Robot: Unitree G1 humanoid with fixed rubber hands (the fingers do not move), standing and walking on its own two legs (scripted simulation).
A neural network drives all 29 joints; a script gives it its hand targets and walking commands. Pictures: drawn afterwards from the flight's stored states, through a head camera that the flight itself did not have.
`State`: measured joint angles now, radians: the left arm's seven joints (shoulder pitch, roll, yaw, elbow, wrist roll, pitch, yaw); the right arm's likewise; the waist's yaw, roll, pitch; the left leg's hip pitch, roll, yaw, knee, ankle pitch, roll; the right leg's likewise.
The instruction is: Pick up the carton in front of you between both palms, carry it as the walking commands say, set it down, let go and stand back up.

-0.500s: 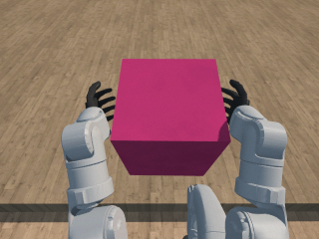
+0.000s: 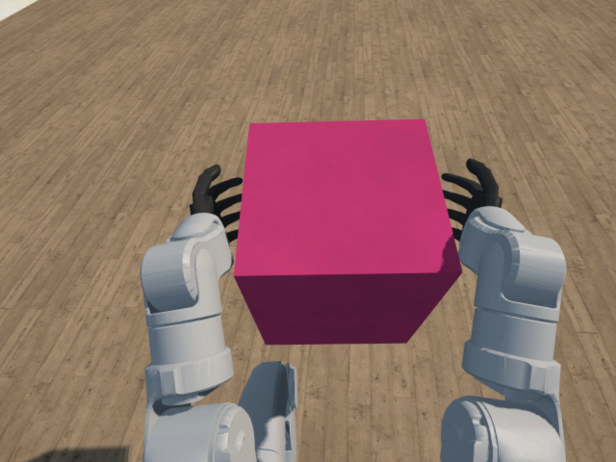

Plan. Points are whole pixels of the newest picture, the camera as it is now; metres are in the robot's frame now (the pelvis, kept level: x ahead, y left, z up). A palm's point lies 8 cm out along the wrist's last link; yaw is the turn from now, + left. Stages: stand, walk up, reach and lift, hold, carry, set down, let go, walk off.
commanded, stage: carry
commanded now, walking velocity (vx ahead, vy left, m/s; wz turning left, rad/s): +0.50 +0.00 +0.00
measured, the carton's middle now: (336, 244) +0.37 +0.01 +0.09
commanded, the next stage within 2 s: none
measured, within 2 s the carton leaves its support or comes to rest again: neither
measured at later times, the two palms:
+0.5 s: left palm (210, 53) +0.65 +0.20 +0.24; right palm (408, 36) +0.64 -0.10 +0.25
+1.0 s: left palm (261, 10) +0.90 +0.16 +0.23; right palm out of the picture +0.92 -0.14 +0.22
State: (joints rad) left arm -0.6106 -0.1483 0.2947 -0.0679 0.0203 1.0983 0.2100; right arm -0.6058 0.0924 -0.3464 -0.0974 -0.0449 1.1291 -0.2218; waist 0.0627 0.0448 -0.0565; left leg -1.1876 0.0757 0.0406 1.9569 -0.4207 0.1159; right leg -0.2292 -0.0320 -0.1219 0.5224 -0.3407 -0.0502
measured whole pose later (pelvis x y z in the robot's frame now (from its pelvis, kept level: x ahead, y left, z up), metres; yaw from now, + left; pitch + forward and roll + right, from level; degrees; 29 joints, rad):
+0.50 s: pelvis +0.29 +0.06 +0.11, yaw -1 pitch +4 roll +0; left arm -0.58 -0.12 0.33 -0.14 0.04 1.08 0.21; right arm -0.59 0.13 -0.30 -0.11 0.00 1.08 -0.20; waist -0.05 -0.03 0.00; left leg -0.43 0.00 0.15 0.64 -0.29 0.10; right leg -0.84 -0.04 -0.01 1.37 -0.29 -0.06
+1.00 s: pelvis +0.57 +0.00 +0.13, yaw +1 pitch +5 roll +1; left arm -0.51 -0.18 0.37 0.03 0.07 1.05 0.17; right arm -0.57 0.15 -0.36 0.07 -0.08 1.08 -0.19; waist 0.01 0.01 -0.05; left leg -0.67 0.07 0.03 1.09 -0.26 -0.01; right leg -0.33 0.01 -0.13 0.44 -0.20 -0.10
